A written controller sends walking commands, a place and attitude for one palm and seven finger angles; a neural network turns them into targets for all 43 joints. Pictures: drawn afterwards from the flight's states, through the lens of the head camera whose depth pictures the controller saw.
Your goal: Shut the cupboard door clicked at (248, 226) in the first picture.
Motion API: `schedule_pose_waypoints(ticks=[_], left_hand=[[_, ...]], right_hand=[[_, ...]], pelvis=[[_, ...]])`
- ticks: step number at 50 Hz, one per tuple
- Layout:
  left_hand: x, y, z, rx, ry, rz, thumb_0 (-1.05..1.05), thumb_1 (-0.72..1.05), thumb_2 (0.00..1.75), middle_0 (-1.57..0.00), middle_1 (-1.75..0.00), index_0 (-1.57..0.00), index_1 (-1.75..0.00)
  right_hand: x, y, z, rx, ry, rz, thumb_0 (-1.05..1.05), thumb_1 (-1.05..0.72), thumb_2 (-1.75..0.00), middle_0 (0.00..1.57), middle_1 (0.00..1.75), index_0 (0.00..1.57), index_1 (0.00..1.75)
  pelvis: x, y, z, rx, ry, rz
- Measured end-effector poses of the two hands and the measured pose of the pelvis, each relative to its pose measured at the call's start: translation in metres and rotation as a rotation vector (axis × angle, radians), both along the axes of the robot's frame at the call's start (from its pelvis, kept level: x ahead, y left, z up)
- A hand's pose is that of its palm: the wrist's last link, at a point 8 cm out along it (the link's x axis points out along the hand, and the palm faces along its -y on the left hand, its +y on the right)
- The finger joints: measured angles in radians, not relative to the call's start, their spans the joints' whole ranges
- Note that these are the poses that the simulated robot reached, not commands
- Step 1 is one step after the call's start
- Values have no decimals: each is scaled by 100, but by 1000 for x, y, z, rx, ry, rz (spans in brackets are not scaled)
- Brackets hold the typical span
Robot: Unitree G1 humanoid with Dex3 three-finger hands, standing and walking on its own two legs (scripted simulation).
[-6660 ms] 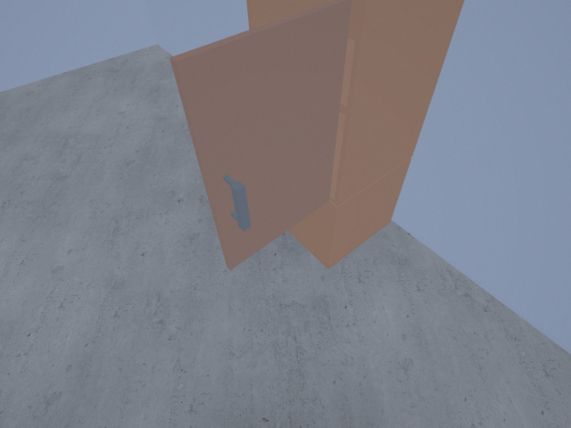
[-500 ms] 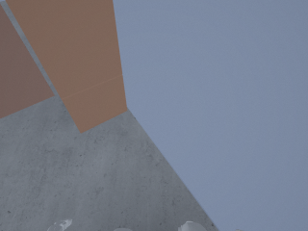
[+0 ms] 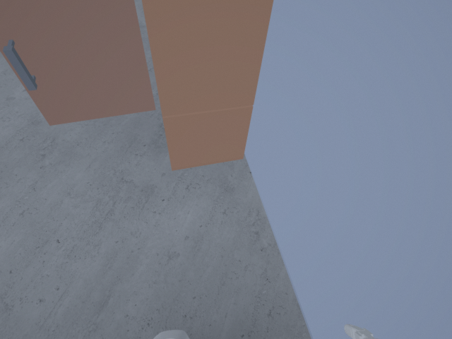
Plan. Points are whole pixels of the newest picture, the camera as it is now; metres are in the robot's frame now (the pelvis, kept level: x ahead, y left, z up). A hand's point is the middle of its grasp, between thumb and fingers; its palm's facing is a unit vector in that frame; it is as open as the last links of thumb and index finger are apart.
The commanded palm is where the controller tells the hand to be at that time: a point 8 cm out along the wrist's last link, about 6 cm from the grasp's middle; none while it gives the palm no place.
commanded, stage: turn to face it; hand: left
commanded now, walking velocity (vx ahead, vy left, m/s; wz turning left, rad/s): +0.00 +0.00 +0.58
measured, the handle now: (22, 65) +0.78 +0.66 -0.06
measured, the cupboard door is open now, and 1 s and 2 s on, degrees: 92 92 92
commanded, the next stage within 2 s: take the last steps up to it in 0.56 s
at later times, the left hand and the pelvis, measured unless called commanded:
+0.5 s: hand out of the picture +0.07 +0.17 -0.13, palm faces +0.22 -0.93 -0.29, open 7.4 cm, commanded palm none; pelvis +0.01 -0.05 +0.01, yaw +13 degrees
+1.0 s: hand out of the picture -0.01 +0.19 -0.16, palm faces +0.42 -0.88 -0.20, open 7.4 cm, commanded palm none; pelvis +0.04 -0.01 +0.02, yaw +22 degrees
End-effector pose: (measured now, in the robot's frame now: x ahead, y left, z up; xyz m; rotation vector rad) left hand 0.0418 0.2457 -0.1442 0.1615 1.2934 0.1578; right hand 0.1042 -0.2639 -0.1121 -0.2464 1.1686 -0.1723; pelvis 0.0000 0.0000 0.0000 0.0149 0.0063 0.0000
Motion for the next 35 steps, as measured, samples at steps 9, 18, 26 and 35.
schedule_pose_waypoints(ticks=[9, 18, 26, 35], left_hand=[[10, 27, 21, 42, -57, 90, 1, 91, 90, -20, -30, -19, -30], [28, 3, 39, 89, -136, 113, 0, 91, 90, -19, -30, -19, -30], [-1, -42, 46, 98, -116, 181, 0, 91, 90, -20, -30, -20, -30], [-61, -66, 33, 32, -15, 314, 0, 92, 90, -20, -30, -20, -30]], right_hand=[[11, 18, 16, -18, 19, 98, 1, -90, -90, 20, 30, 21, 30], [6, -2, -5, 40, 79, 118, 1, -90, -90, 20, 30, 21, 30], [21, -27, -20, 72, 129, 154, 1, -91, -90, 20, 29, 20, 30], [57, -11, -5, 48, 120, 262, 1, -91, -90, 19, 29, 20, 30]], pelvis=[[1, 0, 17, -39, 0, 93], [8, -28, 15, -22, 1, 164], [14, -53, 15, 15, -11, 243], [20, -55, 21, 23, -8, 313]])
